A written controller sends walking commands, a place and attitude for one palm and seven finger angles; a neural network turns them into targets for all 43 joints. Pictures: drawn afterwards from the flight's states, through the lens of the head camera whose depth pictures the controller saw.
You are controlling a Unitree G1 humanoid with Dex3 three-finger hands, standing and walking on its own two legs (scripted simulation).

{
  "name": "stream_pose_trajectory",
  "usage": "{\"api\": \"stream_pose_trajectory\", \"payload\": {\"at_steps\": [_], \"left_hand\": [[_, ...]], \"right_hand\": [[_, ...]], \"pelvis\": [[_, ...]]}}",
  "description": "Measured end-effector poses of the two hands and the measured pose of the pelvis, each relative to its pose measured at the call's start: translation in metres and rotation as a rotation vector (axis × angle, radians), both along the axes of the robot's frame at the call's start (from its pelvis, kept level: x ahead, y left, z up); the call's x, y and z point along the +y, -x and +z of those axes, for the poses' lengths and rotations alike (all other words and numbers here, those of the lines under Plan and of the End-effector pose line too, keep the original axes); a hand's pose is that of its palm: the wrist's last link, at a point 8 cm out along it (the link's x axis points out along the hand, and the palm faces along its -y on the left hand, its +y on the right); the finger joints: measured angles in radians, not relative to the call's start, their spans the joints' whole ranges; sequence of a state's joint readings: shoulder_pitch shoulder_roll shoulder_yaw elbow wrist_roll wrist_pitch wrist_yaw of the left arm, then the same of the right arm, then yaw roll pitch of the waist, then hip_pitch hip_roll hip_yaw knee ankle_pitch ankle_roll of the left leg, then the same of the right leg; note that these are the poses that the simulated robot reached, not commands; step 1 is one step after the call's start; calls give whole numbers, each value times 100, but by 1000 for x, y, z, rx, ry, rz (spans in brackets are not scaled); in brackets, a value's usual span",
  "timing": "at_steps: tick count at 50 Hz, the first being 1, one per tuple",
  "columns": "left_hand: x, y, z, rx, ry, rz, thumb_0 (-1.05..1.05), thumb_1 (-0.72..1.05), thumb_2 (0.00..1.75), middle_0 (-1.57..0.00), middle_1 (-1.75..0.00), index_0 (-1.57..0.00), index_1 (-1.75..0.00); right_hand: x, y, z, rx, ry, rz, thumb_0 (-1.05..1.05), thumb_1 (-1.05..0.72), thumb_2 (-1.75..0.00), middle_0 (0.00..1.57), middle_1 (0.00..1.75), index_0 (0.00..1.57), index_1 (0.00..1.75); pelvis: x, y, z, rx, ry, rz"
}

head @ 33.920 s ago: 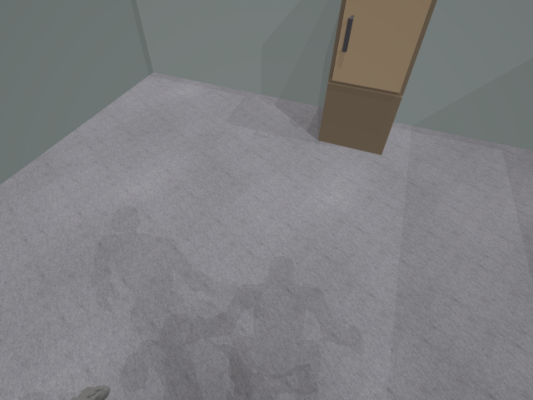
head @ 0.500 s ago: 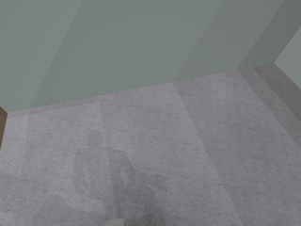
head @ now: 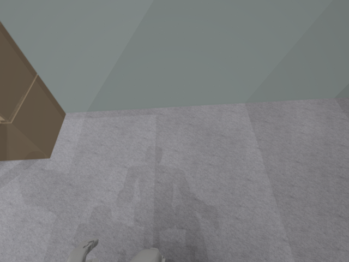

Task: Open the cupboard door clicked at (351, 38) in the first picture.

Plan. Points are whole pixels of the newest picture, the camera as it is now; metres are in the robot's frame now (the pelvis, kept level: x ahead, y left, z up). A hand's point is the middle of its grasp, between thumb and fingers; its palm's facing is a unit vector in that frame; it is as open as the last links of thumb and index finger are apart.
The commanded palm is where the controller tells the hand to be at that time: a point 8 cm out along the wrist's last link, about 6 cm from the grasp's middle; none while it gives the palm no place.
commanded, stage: turn to face it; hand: left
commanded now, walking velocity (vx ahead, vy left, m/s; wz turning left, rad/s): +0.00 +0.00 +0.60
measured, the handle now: out of the picture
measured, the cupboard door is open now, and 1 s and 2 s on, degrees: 48 48 48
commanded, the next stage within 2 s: take the last steps up to it in 1.24 s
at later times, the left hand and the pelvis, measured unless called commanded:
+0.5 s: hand out of the picture +0.01 +0.25 -0.17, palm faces +0.35 -0.90 -0.25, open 7.4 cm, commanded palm none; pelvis +0.02 +0.02 +0.00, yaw +18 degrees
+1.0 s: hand out of the picture +0.01 +0.17 -0.15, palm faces +0.59 -0.77 -0.23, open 7.4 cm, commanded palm none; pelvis +0.06 -0.02 +0.01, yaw +37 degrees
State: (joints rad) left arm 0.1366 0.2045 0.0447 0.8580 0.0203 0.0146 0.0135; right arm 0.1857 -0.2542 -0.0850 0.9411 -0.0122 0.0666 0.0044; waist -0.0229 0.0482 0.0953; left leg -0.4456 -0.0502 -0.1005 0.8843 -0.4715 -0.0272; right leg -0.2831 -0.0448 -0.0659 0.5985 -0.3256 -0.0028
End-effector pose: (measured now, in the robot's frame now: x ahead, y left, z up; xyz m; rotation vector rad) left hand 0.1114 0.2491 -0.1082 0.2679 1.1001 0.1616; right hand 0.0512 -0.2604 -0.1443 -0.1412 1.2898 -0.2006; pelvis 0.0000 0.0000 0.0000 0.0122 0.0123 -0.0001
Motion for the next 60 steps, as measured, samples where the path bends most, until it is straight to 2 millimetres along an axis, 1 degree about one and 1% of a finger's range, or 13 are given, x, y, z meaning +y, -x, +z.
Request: {"api": "stream_pose_trajectory", "payload": {"at_steps": [5, 9, 14, 17, 20, 28, 33, 37, 40, 45, 50, 57, 60], "left_hand": [[-15, 32, 2, 49, 30, 80, 1, 91, 90, -20, -30, -20, -30], [-18, 55, -4, 77, 59, 153, 1, 91, 90, -20, -30, -20, -30], [-1, 90, -20, 108, 83, 261, 0, 91, 90, -20, -30, -20, -30], [17, 113, -38, 138, 96, 328, 0, 91, 90, -20, -30, -20, -30], [31, 128, -43, 185, 85, 375, 1, 91, 90, -20, -30, -20, -30], [45, 111, -18, 105, 61, 433, 1, 91, 90, -20, -30, -20, -30], [35, 91, -7, 42, 37, 449, 1, 91, 90, -19, -30, -20, -30], [18, 81, -5, -12, 3, 469, 1, 91, 90, -20, -30, -20, -30], [1, 88, 0, -10, -1, 499, 0, 91, 90, -20, -30, -20, -30], [-26, 111, 2, 37, 40, 585, 1, 91, 90, -20, -30, -20, -30], [-44, 140, -8, 70, 92, 683, 1, 91, 90, -20, -30, -20, -30], [-48, 206, -42, 149, 162, 827, 0, 91, 90, -20, -30, -20, -30], [-44, 226, -47, 208, 177, 865, 1, 91, 90, -20, -30, -20, -30]], "right_hand": [[-11, -22, 10, 2, 0, 57, 1, -91, -90, 20, 30, 20, 30], [-6, -47, 18, -2, 8, 128, 1, -91, -90, 20, 30, 20, 30], [18, -91, 22, -35, 32, 251, 1, -91, -90, 20, 30, 20, 30], [39, -119, 20, -98, 52, 321, 1, -91, -90, 20, 30, 20, 30], [56, -133, 26, -135, 60, 369, 0, -91, -90, 20, 30, 20, 30], [70, -136, 34, -89, 49, 447, 0, -90, -90, 21, 30, 20, 30], [58, -140, 23, -46, 25, 469, 0, -90, -90, 21, 30, 21, 30], [42, -153, 4, -24, 2, 481, 0, -90, -90, 21, 30, 21, 30], [35, -168, 0, -12, 2, 506, 1, -90, -90, 21, 30, 20, 30], [40, -192, 10, -6, 1, 567, 1, -91, -90, 20, 30, 20, 30], [65, -215, 19, -13, 12, 663, 1, -91, -90, 20, 30, 20, 30], [134, -244, 23, -115, 26, 816, 1, -91, -90, 20, 30, 20, 30], [157, -245, 29, -154, 24, 857, 0, -91, -90, 20, 30, 20, 30]], "pelvis": [[-7, -4, 9, -11, -21, 72], [-9, -8, 12, -7, -29, 134], [1, -10, 5, -4, -17, 207], [13, -12, -8, 2, 0, 248], [18, -13, -8, 0, 1, 271], [15, -20, 9, 4, 32, 352], [1, -29, 8, 6, 27, 406], [-16, -41, -2, 10, 7, 453], [-22, -44, -1, -5, 1, 506], [-25, -52, 9, -5, -18, 576], [-22, -56, 11, -1, -21, 647], [1, -48, -6, -10, 11, 722], [7, -44, -5, -14, 12, 732]]}}
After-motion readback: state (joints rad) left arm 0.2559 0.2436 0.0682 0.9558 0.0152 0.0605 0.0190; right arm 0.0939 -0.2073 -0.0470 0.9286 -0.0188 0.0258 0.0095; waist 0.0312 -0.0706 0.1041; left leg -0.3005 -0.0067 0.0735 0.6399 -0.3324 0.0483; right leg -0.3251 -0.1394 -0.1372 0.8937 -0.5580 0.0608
